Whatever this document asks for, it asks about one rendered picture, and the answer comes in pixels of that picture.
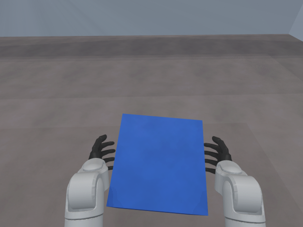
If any right robot forearm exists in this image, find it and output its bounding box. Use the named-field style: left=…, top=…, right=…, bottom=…
left=214, top=160, right=266, bottom=227

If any left robot hand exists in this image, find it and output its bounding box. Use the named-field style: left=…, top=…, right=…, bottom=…
left=89, top=134, right=116, bottom=170

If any right robot hand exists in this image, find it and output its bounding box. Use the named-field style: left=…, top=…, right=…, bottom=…
left=204, top=136, right=232, bottom=174

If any carton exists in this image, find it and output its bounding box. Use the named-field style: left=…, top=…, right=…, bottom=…
left=107, top=113, right=208, bottom=216

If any left robot forearm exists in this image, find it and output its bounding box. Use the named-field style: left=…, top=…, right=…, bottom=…
left=64, top=158, right=109, bottom=227

